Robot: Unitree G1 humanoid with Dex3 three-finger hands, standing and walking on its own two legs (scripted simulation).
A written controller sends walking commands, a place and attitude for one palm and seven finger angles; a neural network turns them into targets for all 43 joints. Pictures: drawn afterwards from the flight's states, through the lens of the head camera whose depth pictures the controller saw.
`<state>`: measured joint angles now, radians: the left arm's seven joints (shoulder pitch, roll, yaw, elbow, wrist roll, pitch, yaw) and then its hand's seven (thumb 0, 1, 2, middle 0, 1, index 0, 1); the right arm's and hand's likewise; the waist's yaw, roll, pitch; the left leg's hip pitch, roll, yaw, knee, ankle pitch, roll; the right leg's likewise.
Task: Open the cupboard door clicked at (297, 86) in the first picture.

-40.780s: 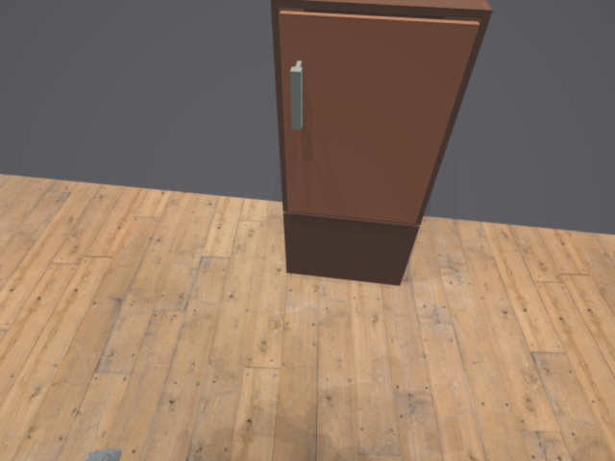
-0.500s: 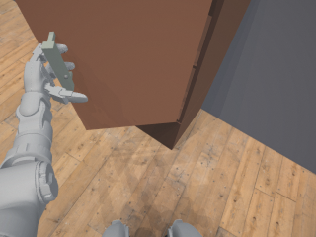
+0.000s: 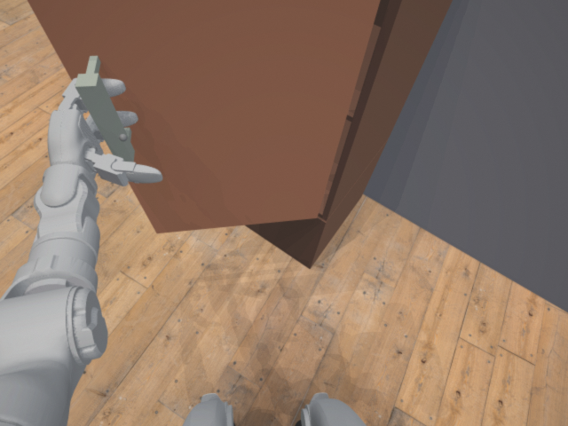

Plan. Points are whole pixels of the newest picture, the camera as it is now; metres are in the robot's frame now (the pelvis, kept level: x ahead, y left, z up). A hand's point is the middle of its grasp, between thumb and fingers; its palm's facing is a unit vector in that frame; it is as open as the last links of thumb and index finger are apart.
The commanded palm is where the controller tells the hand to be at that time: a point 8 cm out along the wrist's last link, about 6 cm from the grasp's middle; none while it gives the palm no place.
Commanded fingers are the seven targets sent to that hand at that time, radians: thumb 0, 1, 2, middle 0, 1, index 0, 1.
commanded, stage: close the thumb around the handle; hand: left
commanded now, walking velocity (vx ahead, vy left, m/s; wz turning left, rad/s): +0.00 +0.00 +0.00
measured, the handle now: (110, 112) +0.55 +0.22 +0.09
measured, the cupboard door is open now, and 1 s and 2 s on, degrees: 43 43 84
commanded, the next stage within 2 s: pull the door open along its arc in 0.76 s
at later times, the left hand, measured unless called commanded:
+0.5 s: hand (120, 139) +0.49 +0.19 +0.10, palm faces +0.06 -1.00 +0.00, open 8.7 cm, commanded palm +0.46 +0.24 +0.09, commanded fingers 0.00 0.79 0.85 -0.39 -1.34 -0.39 -1.34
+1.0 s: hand (121, 137) +0.49 +0.19 +0.10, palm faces +0.06 -1.00 +0.01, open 6.0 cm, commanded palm +0.45 +0.24 +0.09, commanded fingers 0.00 0.90 0.90 -0.40 -1.35 -0.40 -1.35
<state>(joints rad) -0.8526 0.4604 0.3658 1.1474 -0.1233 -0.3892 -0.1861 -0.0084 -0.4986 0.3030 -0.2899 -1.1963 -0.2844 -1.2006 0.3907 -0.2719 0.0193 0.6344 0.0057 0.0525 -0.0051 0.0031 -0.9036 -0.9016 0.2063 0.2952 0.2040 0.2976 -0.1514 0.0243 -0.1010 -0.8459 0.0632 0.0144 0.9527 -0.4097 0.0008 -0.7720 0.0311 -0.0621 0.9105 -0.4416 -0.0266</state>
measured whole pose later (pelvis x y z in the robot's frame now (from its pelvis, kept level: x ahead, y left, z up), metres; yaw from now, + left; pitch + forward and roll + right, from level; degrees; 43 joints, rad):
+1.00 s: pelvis +0.00 +0.01 +0.00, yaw -1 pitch +18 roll -2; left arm -0.83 0.45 0.37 1.12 -0.13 -0.39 -0.18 0.01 0.69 0.80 -0.35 -1.35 -0.35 -1.35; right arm 0.40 -0.27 0.02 0.62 0.00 0.06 0.00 0.00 -0.90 -0.90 0.21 0.30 0.20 0.30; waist -0.15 0.03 -0.11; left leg -0.85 0.06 0.03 0.96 -0.41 0.01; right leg -0.78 0.03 -0.05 0.91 -0.44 -0.02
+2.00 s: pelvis +0.02 -0.04 +0.02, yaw +3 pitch +5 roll +1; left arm 0.26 -0.08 -0.24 -0.04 0.05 -0.17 0.51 0.00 0.65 0.75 -0.32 -1.32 -0.34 -1.33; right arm 0.23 -0.21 0.00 0.54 -0.06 0.07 0.01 0.01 -0.90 -0.90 0.20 0.30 0.20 0.30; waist -0.03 0.05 -0.10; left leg -0.50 0.04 -0.02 0.79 -0.38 -0.04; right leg -0.45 0.02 -0.09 0.83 -0.47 -0.08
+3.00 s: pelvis +0.00 -0.01 +0.01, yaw +3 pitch +6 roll +0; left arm 0.09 -0.05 -0.27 0.05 0.07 -0.14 0.44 -0.01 -0.49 0.30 -0.41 -0.62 -0.38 -0.62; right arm 0.19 -0.19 0.02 0.54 -0.05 0.03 0.03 0.01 -0.90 -0.90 0.20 0.30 0.20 0.30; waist 0.00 0.04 -0.09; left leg -0.59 0.01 -0.02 0.89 -0.40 -0.01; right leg -0.52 -0.01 -0.09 0.89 -0.47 -0.04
